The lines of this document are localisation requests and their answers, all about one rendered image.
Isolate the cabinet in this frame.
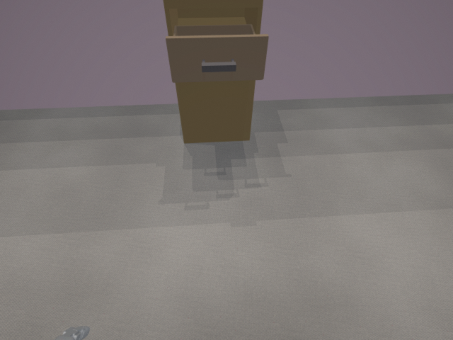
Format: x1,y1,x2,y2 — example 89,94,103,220
164,0,263,144

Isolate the handle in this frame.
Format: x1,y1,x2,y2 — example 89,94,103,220
202,59,236,72

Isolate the robot left hand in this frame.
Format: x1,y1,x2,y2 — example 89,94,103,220
55,326,90,340

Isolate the drawer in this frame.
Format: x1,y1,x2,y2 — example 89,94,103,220
166,24,269,83

